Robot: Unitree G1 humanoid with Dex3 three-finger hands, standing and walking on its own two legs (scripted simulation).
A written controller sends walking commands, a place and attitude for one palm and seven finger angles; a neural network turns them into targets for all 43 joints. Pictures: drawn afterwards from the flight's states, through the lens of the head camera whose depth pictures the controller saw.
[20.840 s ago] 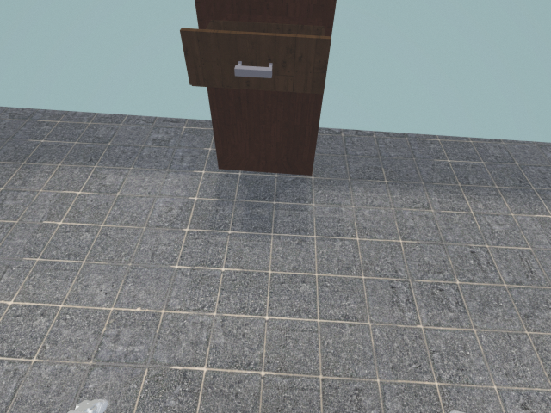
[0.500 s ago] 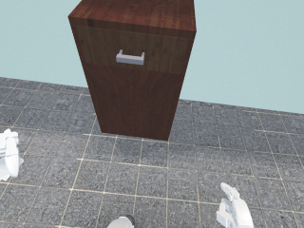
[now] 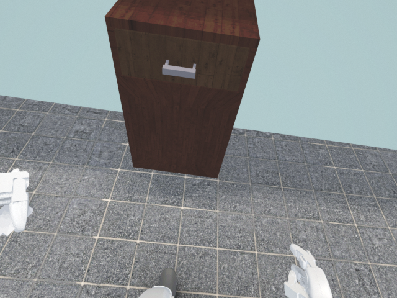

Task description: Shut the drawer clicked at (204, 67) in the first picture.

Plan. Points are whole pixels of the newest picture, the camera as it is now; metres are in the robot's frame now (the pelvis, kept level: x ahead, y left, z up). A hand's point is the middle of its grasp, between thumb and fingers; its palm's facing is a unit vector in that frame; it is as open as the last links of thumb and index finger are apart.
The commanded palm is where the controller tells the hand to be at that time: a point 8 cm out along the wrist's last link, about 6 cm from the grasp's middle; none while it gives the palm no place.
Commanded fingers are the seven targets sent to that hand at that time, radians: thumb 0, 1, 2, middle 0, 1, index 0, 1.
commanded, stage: stop stepping back and stand still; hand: left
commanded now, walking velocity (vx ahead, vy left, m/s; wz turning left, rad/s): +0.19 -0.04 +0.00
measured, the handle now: (179, 68) +0.85 +0.10 -0.02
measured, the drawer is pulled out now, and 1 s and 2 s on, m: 0.00 0.00 0.00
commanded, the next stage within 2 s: let the arm hang, fingers relaxed in 0.92 s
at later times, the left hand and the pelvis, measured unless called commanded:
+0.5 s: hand (36, 220) +0.18 +0.23 +0.17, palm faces +0.23 -0.82 -0.53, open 3.2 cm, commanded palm +0.13 +0.28 +0.18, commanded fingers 0.00 0.90 0.90 -1.40 -1.60 -1.40 -1.60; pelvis -0.02 +0.01 +0.00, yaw -5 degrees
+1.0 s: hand (65, 201) +0.21 +0.21 +0.16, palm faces +0.25 -0.83 -0.49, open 3.2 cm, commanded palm none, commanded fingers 0.00 0.90 0.90 -1.40 -1.60 -1.40 -1.60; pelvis +0.00 -0.01 +0.00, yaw -6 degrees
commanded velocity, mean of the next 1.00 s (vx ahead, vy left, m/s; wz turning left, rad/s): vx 0.05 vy -0.04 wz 0.00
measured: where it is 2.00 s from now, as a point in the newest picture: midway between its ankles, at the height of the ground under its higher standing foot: outside the picture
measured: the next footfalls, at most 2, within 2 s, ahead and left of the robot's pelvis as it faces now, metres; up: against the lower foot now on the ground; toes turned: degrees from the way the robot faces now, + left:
right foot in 0.02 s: +0.00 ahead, -0.10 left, +0.00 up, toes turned -6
left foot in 0.16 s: +0.08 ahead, +0.11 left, +0.00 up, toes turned -2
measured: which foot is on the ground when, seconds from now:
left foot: down 0.00-0.02, up 0.04-0.14, down 0.16-1.00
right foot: up 0.00-0.00, down 0.02-0.18, up 0.20-0.44, down 0.46-1.00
